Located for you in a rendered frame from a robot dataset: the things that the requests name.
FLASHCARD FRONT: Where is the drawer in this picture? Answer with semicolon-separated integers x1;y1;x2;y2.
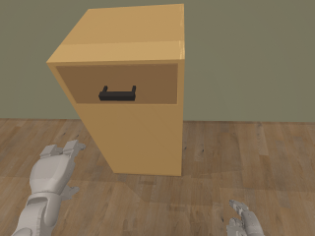
56;63;178;104

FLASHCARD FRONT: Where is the right robot hand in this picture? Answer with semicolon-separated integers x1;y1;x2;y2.
226;200;264;236

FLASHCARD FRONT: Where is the cabinet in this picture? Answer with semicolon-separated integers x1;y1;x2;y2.
46;3;185;176

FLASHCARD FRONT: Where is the left robot forearm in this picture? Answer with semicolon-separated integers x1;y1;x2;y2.
12;191;62;236

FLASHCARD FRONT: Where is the handle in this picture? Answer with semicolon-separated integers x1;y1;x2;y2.
98;86;136;101

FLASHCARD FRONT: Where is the left robot hand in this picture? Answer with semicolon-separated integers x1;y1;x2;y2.
30;140;87;201

